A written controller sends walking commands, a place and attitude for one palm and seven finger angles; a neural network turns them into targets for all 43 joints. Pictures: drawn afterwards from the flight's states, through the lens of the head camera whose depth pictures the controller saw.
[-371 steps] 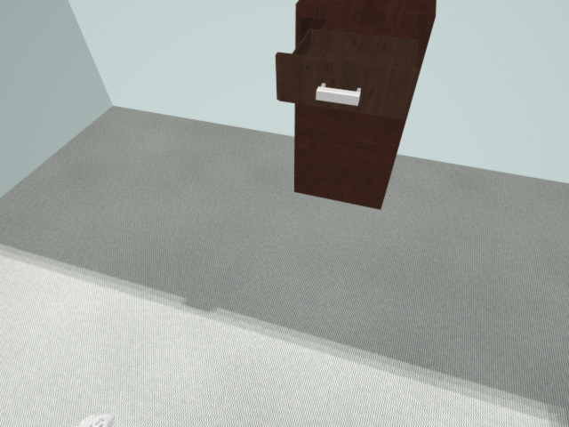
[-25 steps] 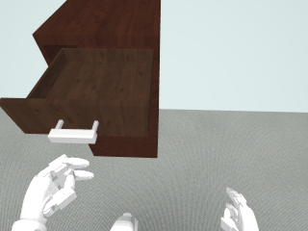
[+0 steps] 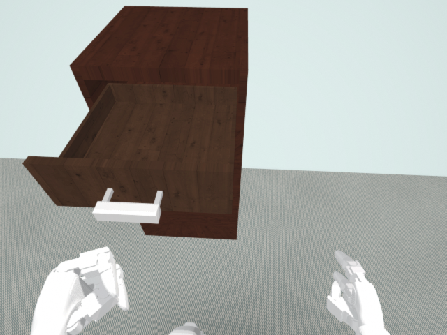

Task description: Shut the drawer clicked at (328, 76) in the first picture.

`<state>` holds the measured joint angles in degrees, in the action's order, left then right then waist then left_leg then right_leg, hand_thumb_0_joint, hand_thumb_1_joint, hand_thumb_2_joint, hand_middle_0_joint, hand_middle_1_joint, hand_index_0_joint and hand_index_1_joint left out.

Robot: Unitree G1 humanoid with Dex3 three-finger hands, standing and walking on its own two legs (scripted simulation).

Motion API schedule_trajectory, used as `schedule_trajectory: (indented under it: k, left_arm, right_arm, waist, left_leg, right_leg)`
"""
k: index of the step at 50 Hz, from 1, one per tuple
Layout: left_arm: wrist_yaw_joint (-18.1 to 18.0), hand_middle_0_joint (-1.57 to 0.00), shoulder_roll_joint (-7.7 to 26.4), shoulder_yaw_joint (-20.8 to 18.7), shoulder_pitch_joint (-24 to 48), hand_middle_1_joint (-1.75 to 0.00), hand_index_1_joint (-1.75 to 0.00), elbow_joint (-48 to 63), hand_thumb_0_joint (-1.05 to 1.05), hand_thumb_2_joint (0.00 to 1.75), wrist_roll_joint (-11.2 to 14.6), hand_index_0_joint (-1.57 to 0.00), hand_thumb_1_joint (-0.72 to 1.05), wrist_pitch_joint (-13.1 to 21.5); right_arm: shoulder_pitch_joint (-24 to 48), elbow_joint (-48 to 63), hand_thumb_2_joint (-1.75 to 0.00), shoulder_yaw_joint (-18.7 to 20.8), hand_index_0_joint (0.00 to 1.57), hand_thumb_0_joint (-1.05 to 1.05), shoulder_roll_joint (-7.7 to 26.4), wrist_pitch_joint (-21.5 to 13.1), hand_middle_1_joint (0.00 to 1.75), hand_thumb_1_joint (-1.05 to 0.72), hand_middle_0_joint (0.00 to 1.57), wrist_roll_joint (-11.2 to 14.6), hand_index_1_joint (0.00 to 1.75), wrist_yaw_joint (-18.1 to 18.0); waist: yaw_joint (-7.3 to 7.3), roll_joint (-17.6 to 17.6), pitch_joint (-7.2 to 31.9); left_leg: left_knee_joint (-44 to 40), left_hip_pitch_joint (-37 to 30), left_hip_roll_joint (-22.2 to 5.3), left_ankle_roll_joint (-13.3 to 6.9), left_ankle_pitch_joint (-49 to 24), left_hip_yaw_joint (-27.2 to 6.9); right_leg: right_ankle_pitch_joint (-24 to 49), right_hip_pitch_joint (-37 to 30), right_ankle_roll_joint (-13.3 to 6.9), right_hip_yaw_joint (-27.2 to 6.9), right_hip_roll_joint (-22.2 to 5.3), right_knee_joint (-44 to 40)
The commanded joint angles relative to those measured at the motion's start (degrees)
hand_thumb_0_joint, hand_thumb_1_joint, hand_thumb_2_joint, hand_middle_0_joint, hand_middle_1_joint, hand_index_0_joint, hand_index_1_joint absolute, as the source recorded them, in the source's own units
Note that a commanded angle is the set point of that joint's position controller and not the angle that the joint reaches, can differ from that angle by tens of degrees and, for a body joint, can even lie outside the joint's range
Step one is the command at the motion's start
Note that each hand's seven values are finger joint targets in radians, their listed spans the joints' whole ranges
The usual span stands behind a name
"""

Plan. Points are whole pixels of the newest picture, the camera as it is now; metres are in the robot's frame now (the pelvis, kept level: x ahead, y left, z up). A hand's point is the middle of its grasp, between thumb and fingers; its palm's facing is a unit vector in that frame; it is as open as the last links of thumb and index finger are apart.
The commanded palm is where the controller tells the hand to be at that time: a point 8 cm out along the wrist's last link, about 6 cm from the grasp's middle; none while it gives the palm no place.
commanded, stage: raise the hand and make a fist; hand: left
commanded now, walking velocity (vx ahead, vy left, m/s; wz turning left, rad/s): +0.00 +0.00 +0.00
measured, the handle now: (131, 202) +0.35 +0.22 +0.04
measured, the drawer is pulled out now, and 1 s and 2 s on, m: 0.29 0.29 0.29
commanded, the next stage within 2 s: bring the fist close to the handle in 0.72 s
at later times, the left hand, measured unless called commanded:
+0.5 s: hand (109, 286) +0.16 +0.16 +0.13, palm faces +0.03 -1.00 -0.06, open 3.3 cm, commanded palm +0.12 +0.22 +0.14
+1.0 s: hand (117, 283) +0.17 +0.16 +0.12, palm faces +0.05 -1.00 -0.06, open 3.3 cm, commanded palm +0.14 +0.22 +0.12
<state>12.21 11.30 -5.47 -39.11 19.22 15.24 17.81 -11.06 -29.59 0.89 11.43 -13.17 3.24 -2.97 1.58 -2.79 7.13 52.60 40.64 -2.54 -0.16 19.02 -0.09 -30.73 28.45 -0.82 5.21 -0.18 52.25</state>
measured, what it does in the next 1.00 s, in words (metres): stands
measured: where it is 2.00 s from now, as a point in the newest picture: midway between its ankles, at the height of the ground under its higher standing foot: outside the picture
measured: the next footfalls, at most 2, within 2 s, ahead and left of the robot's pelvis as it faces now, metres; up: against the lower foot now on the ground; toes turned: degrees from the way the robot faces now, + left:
none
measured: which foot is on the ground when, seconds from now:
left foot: down 0.00-1.00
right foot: down 0.00-1.00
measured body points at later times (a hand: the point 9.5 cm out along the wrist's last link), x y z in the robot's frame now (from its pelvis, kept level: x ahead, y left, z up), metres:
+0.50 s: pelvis +0.00 +0.00 +0.01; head -0.01 -0.02 +0.46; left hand +0.15 +0.22 +0.13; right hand +0.18 -0.23 -0.05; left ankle +0.08 +0.12 -0.69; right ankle -0.04 -0.11 -0.69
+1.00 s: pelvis +0.01 -0.02 +0.02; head +0.00 -0.04 +0.47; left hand +0.16 +0.21 +0.12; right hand +0.21 -0.24 -0.04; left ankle +0.08 +0.12 -0.69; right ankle -0.04 -0.11 -0.69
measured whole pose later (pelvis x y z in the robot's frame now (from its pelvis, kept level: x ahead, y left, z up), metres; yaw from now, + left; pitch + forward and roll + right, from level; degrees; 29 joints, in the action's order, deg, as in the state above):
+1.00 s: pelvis +0.01 -0.02 +0.02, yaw +0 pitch +4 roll -1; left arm 14.2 12.0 -8.6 -37.2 18.3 16.9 11.1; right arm -13.2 -32.3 -0.7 12.4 -15.6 3.9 -3.9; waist 2.1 -3.4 6.7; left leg 46.1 32.4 -2.8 1.3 17.5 -0.6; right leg -29.2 20.5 -2.0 5.6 0.5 45.8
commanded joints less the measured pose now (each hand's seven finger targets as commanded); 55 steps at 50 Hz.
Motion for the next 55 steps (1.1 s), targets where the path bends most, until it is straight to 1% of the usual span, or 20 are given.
schedule_trajectory:
  k: [1, 4, 5, 9, 10, 14, 17, 19, 20, 24, 25, 29, 33, 39, 41, 44, 46, 50, 54, 55]
  left_arm:
    - [-1.35, -1.40, 4.67, -2.40, -1.19, -1.60, -1.60, 15.44, 0.00, 0.90, 0.36, -1.40, 0.90, 0.40]
    - [-1.93, -1.40, 5.47, -2.23, -0.04, -1.60, -1.60, 17.27, 0.00, 0.90, -0.33, -1.40, 0.90, -1.13]
    - [-1.99, -1.40, 3.78, 0.04, 0.37, -1.60, -1.60, 18.24, 0.00, 0.90, -0.44, -1.40, 0.90, -1.52]
    - [-3.24, -1.40, 6.34, -2.57, 0.79, -1.60, -1.60, 18.91, 0.00, 0.90, -0.95, -1.40, 0.90, -3.44]
    - [-3.14, -1.40, 3.99, 0.08, -0.05, -1.60, -1.60, 20.53, 0.00, 0.90, -0.92, -1.40, 0.90, -3.77]
    - [-4.07, -1.40, 6.51, -2.65, 0.85, -1.60, -1.60, 21.70, 0.00, 0.90, -0.90, -1.40, 0.90, -5.49]
    - [-3.99, -1.40, 5.64, -2.48, 1.01, -1.60, -1.60, 21.08, 0.00, 0.90, -0.07, -1.40, 0.90, -6.28]
    - [-3.77, -1.40, 6.45, -4.58, -1.16, -1.60, -1.60, 18.13, 0.00, 0.90, 0.29, -1.40, 0.90, -7.01]
    - [-3.25, -1.40, 5.23, -3.22, -0.46, -1.60, -1.60, 18.04, 0.00, 0.90, 0.54, -1.40, 0.90, -7.15]
    - [-2.63, -1.40, 7.09, -4.95, 0.51, -1.60, -1.60, 19.52, 0.00, 0.90, 0.85, -1.40, 0.90, -5.93]
    - [-2.44, -1.40, 6.23, -4.38, -0.42, -1.60, -1.60, 19.30, 0.00, 0.90, 1.05, -1.40, 0.90, -5.65]
    - [-2.21, -1.40, 8.20, -6.95, -0.22, -1.60, -1.60, 18.94, 0.00, 0.90, 1.45, -1.40, 0.90, -4.15]
    - [-1.16, -1.40, 6.57, -5.54, -0.69, -1.60, -1.60, 17.94, 0.00, 0.90, 1.94, -1.40, 0.90, -3.81]
    - [-0.56, -1.40, 8.52, -7.78, 0.81, -1.60, -1.60, 16.62, 0.00, 0.90, 1.97, -1.40, 0.90, -3.87]
    - [0.14, -1.40, 8.10, -7.53, 0.64, -1.60, -1.60, 16.33, 0.00, 0.90, 2.07, -1.40, 0.90, -3.99]
    - [0.88, -1.40, 7.25, -7.80, 1.83, -1.60, -1.60, 11.92, 0.00, 0.90, 2.49, -1.40, 0.90, -3.99]
    - [1.66, -1.40, 6.85, -7.31, 2.05, -1.60, -1.60, 11.01, 0.00, 0.90, 2.56, -1.40, 0.90, -3.47]
    - [2.39, -1.40, 7.13, -7.36, 4.22, -1.60, -1.60, 9.78, 0.00, 0.90, 2.36, -1.40, 0.90, -1.82]
    - [2.31, -1.40, 8.59, -9.09, 6.86, -1.60, -1.60, 7.82, 0.00, 0.90, 2.42, -1.40, 0.90, 0.28]
    - [2.47, -1.40, 7.20, -7.71, 6.63, -1.60, -1.60, 7.50, 0.00, 0.90, 2.34, -1.40, 0.90, 0.69]
  right_arm:
    - [3.93, 10.30, -0.90, 1.54, 0.20, 0.00, 6.71, -2.35, 0.30, -0.90, 0.20, 0.05, 0.30, -0.30]
    - [4.64, 10.54, -0.90, 0.89, 0.20, 0.00, 7.01, -2.31, 0.30, -0.90, 0.20, -0.01, 0.30, -0.28]
    - [3.92, 10.96, -0.90, 0.52, 0.20, 0.00, 6.81, -2.34, 0.30, -0.90, 0.20, 0.01, 0.30, -0.14]
    - [4.55, 10.81, -0.90, 0.20, 0.20, 0.00, 6.94, -2.44, 0.30, -0.90, 0.20, 0.07, 0.30, -0.23]
    - [4.20, 11.56, -0.90, -0.10, 0.20, 0.00, 6.63, -2.53, 0.30, -0.90, 0.20, 0.12, 0.30, -0.07]
    - [5.02, 11.32, -0.90, -0.28, 0.20, 0.00, 6.78, -2.81, 0.30, -0.90, 0.20, 0.31, 0.30, -0.27]
    - [4.23, 10.92, -0.90, -0.36, 0.20, 0.00, 6.68, -3.36, 0.30, -0.90, 0.20, 0.54, 0.30, -0.49]
    - [5.25, 10.26, -0.90, -0.01, 0.20, 0.00, 6.78, -3.51, 0.30, -0.90, 0.20, 0.74, 0.30, -0.72]
    - [4.31, 10.21, -0.90, -0.13, 0.20, 0.00, 6.75, -3.54, 0.30, -0.90, 0.20, 0.81, 0.30, -0.80]
    - [4.75, 9.37, -0.90, 0.12, 0.20, 0.00, 6.94, -5.06, 0.30, -0.90, 0.20, 0.72, 0.30, -0.94]
    - [4.13, 9.37, -0.90, 0.25, 0.20, 0.00, 6.62, -5.36, 0.30, -0.90, 0.20, 0.82, 0.30, -0.90]
    - [4.48, 8.24, -0.90, 0.62, 0.20, 0.00, 6.75, -6.41, 0.30, -0.90, 0.20, 0.81, 0.30, -0.85]
    - [4.22, 8.39, -0.90, 0.72, 0.20, 0.00, 6.66, -6.90, 0.30, -0.90, 0.20, 0.99, 0.30, -0.87]
    - [4.35, 7.45, -0.90, 0.82, 0.20, 0.00, 6.83, -6.98, 0.30, -0.90, 0.20, 0.96, 0.30, -1.31]
    - [4.13, 7.57, -0.90, 0.80, 0.20, 0.00, 6.68, -6.93, 0.30, -0.90, 0.20, 1.04, 0.30, -1.38]
    - [4.45, 6.52, -0.90, 0.84, 0.20, 0.00, 6.81, -6.43, 0.30, -0.90, 0.20, 0.82, 0.30, -1.59]
    - [3.87, 6.73, -0.90, 0.91, 0.20, 0.00, 7.07, -6.06, 0.30, -0.90, 0.20, 0.69, 0.30, -1.57]
    - [3.63, 6.45, -0.90, 0.88, 0.20, 0.00, 7.08, -5.66, 0.30, -0.90, 0.20, 0.34, 0.30, -1.45]
    - [3.53, 5.84, -0.90, 1.21, 0.20, 0.00, 7.45, -5.12, 0.30, -0.90, 0.20, 0.03, 0.30, -1.38]
    - [3.46, 6.13, -0.90, 1.18, 0.20, 0.00, 7.44, -5.02, 0.30, -0.90, 0.20, -0.03, 0.30, -1.33]
  waist:
    - [-0.64, 0.49, 3.69]
    - [-0.51, -0.81, 2.14]
    - [-1.07, -0.43, 1.80]
    - [-0.24, -0.16, 0.84]
    - [-0.46, -0.30, 0.94]
    - [0.15, -0.75, 0.31]
    - [-0.18, 0.82, 0.36]
    - [0.73, 2.00, -0.88]
    - [0.12, 2.20, -0.77]
    - [0.54, -0.07, 0.02]
    - [0.32, 1.47, 0.33]
    - [0.70, 0.57, 0.14]
    - [0.25, 1.44, 0.07]
    - [0.41, 3.03, -0.16]
    - [0.33, 1.95, 0.88]
    - [-0.07, 3.57, -1.14]
    - [-0.34, 4.66, 0.18]
    - [-0.75, 2.69, 0.84]
    - [-0.90, 3.87, 1.70]
    - [-0.96, 2.39, 1.94]
  left_leg:
    - [-9.19, -16.43, 0.80, -2.38, -3.20, -2.00]
    - [-9.99, -16.83, 0.59, -2.31, -1.39, -2.56]
    - [-10.38, -17.13, 0.68, -2.24, -0.49, -2.61]
    - [-11.41, -17.04, 0.54, -2.01, 1.37, -3.16]
    - [-11.93, -17.48, 0.70, -2.02, 1.79, -3.02]
    - [-12.54, -17.36, 0.75, -1.97, 2.98, -2.98]
    - [-12.92, -17.94, 0.85, -1.88, 2.48, -2.40]
    - [-12.71, -17.24, 1.01, -1.91, 1.75, -2.08]
    - [-12.86, -17.51, 1.18, -1.89, 1.43, -1.67]
    - [-12.39, -18.79, 1.31, -1.98, -1.23, -1.47]
    - [-12.31, -18.96, 1.42, -2.05, -2.06, -1.23]
    - [-11.60, -18.86, 1.53, -2.01, -3.25, -0.95]
    - [-11.36, -19.31, 1.66, -2.07, -4.39, -0.60]
    - [-10.87, -19.43, 1.75, -2.24, -5.50, -0.67]
    - [-10.82, -20.23, 1.81, -2.20, -6.75, -0.31]
    - [-10.18, -19.26, 1.94, -2.16, -7.38, -0.47]
    - [-9.95, -19.26, 2.09, -2.15, -8.53, -0.37]
    - [-9.35, -19.24, 2.25, -2.21, -9.16, -0.27]
    - [-8.38, -17.87, 2.20, -2.19, -9.11, -0.50]
    - [-8.34, -18.12, 2.31, -2.16, -9.06, -0.23]
  right_leg:
    - [11.00, 7.01, 0.64, 0.11, 1.76, -10.98]
    - [9.23, 6.91, 0.48, 0.26, 1.93, -11.64]
    - [8.34, 7.32, 0.53, 0.41, 1.89, -11.74]
    - [6.76, 6.29, 0.33, 0.43, 2.03, -12.60]
    - [6.42, 6.35, 0.36, 0.66, 1.90, -12.55]
    - [5.48, 5.25, 0.33, 0.22, 1.77, -13.90]
    - [5.11, 4.65, 0.45, 0.08, 1.70, -14.89]
    - [5.52, 4.00, 0.49, -0.50, 1.74, -16.22]
    - [5.69, 4.02, 0.61, -0.50, 1.66, -16.33]
    - [8.11, 2.90, 0.52, -0.98, 1.47, -16.65]
    - [8.98, 2.91, 0.61, -0.97, 1.47, -16.61]
    - [10.38, 2.28, 0.65, -1.78, 1.40, -17.14]
    - [12.48, 2.56, 0.98, -1.85, 1.21, -16.84]
    - [14.24, 1.37, 1.25, -3.14, 0.87, -18.04]
    - [16.61, 1.12, 1.42, -3.19, 0.70, -17.63]
    - [19.26, 1.24, 1.94, -3.90, 0.43, -18.02]
    - [22.02, 0.92, 2.30, -3.92, 0.15, -17.19]
    - [23.00, 1.44, 2.24, -3.93, 0.06, -16.40]
    - [22.84, 1.61, 2.26, -4.16, 0.02, -15.67]
    - [22.25, 2.15, 2.06, -3.99, 0.00, -15.19]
